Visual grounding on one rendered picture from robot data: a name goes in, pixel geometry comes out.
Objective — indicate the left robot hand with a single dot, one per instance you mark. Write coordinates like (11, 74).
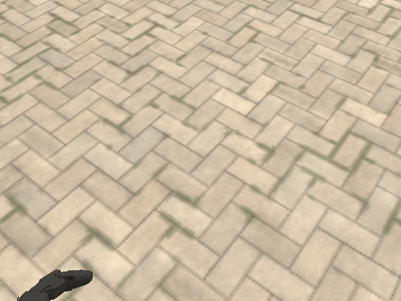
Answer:
(55, 283)

